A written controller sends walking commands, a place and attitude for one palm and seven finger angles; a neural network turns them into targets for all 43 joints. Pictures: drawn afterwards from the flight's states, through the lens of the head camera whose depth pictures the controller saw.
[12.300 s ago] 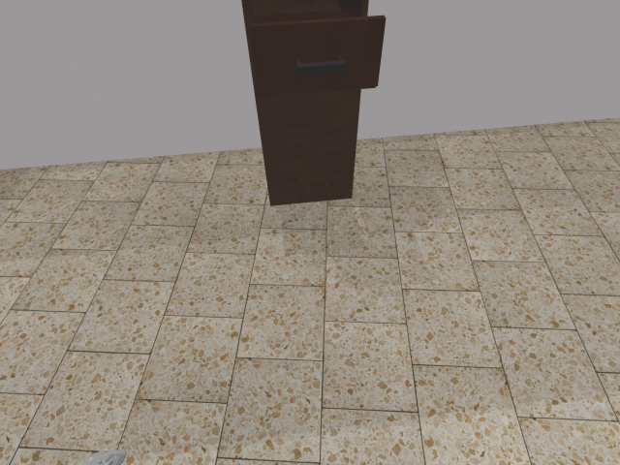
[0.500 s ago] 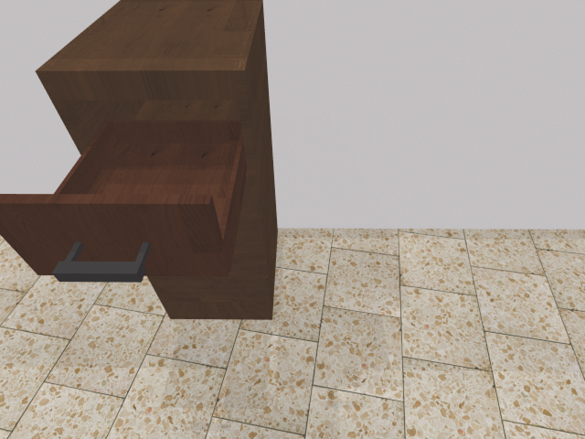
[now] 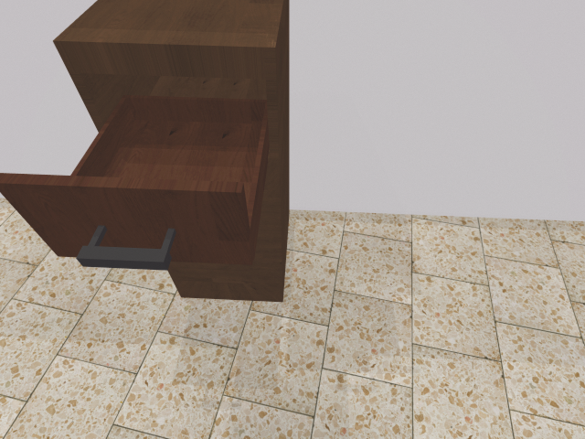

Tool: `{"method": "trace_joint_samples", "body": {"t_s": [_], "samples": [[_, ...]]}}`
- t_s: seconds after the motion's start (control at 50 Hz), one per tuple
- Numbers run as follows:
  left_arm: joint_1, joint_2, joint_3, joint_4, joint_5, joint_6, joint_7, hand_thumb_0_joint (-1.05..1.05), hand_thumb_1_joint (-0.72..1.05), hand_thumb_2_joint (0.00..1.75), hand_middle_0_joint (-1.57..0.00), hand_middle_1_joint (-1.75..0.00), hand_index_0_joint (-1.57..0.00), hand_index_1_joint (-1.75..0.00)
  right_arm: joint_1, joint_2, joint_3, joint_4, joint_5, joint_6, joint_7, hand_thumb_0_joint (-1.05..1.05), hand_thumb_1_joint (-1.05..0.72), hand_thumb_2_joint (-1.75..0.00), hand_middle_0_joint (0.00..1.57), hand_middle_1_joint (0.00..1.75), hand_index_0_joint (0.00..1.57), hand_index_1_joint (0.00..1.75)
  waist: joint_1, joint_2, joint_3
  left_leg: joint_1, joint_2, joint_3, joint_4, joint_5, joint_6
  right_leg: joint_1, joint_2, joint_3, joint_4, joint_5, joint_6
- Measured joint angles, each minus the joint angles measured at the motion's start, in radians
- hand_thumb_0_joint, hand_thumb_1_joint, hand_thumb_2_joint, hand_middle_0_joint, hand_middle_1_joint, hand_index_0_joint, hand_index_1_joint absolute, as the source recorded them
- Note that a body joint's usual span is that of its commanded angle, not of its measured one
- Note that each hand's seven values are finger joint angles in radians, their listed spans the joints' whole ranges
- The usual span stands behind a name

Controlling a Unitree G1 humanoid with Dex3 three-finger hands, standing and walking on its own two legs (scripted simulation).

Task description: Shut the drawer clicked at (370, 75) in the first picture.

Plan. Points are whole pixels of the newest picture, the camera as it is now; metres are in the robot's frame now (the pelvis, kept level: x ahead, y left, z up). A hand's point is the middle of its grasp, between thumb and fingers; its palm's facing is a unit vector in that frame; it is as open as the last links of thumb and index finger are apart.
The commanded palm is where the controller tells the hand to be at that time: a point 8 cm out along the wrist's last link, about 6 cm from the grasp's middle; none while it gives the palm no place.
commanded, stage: come to a stop and stand still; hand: left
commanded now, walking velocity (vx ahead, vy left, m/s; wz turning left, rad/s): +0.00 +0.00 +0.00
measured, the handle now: (130, 245) +0.36 +0.27 +0.04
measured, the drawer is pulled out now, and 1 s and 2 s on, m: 0.29 0.29 0.29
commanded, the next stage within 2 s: look again from close up in 0.40 s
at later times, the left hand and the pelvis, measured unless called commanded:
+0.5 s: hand out of the picture +0.05 +0.18 -0.17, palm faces -0.04 -0.97 -0.23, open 7.3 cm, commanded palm none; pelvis +0.02 +0.00 +0.01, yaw -2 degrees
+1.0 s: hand out of the picture +0.02 +0.13 -0.16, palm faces -0.01 -0.98 -0.21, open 7.3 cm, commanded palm none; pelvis +0.01 -0.04 +0.01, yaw -1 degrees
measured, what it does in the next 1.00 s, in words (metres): stands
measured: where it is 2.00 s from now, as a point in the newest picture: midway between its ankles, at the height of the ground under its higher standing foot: outside the picture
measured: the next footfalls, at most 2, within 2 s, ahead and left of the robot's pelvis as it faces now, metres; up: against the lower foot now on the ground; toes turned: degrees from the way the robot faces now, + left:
left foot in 1.94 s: +0.14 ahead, +0.19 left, +0.00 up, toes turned +6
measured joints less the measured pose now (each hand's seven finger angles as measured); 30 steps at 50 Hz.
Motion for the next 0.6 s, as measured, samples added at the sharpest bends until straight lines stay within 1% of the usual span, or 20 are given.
{"method": "trace_joint_samples", "body": {"t_s": [0.04, 0.1, 0.2, 0.32, 0.46, 0.6], "samples": [[0.0, -0.001, -0.006, -0.001, -0.001, -0.001, -0.003, 0.01, 0.91, 0.9, -0.2, -0.3, -0.21, -0.3, -0.008, -0.007, 0.005, 0.01, -0.005, 0.008, -0.013, 0.02, -0.93, -0.9, 0.2, 0.3, 0.2, 0.3, 0.006, 0.009, -0.005, 0.015, -0.009, 0.005, -0.003, -0.007, 0.009, 0.015, -0.008, 0.006, -0.005, 0.0, 0.014], [0.001, 0.003, -0.01, -0.006, -0.003, -0.002, -0.005, 0.0, 0.91, 0.9, -0.2, -0.3, -0.2, -0.3, -0.018, -0.018, 0.008, 0.021, 0.001, 0.006, -0.012, 0.03, -0.95, -0.9, 0.2, 0.3, 0.2, 0.3, 0.011, 0.01, -0.012, 0.042, -0.02, 0.021, -0.023, -0.007, 0.017, 0.031, -0.019, 0.023, -0.014, 0.002, 0.035], [-0.013, 0.012, -0.011, -0.014, -0.004, 0.004, -0.005, 0.0, 0.91, 0.9, -0.19, -0.3, -0.2, -0.3, -0.033, -0.027, 0.009, 0.023, 0.004, -0.004, -0.011, 0.03, -0.95, -0.9, 0.2, 0.3, 0.2, 0.3, 0.006, 0.0, -0.013, 0.074, -0.033, 0.041, -0.066, 0.005, 0.025, 0.043, -0.027, 0.043, -0.032, 0.007, 0.044], [-0.043, 0.02, -0.01, -0.025, -0.005, 0.005, -0.006, 0.0, 0.91, 0.9, -0.19, -0.3, -0.2, -0.3, -0.048, -0.026, 0.01, 0.034, 0.006, -0.009, -0.013, 0.02, -0.93, -0.9, 0.2, 0.3, 0.2, 0.3, -0.001, -0.007, 0.001, 0.093, -0.036, 0.05, -0.102, 0.019, 0.023, 0.05, -0.028, 0.052, -0.049, 0.015, 0.054], [-0.069, 0.019, -0.008, -0.031, -0.006, 0.005, -0.005, 0.0, 0.91, 0.9, -0.19, -0.3, -0.2, -0.3, -0.056, -0.02, 0.008, 0.054, 0.006, -0.006, -0.013, 0.01, -0.91, -0.9, 0.2, 0.3, 0.2, 0.3, -0.006, -0.008, 0.015, 0.106, -0.027, 0.05, -0.119, 0.024, 0.01, 0.057, -0.019, 0.051, -0.054, 0.014, 0.059], [-0.074, 0.018, -0.005, -0.027, -0.005, 0.002, -0.004, 0.0, 0.92, 0.9, -0.2, -0.3, -0.2, -0.3, -0.06, -0.013, 0.004, 0.073, 0.008, -0.004, -0.012, 0.0, -0.91, -0.9, 0.2, 0.3, 0.2, 0.3, -0.009, -0.004, 0.017, 0.112, -0.008, 0.041, -0.13, 0.031, -0.01, 0.062, -0.001, 0.04, -0.06, 0.012, 0.043]]}}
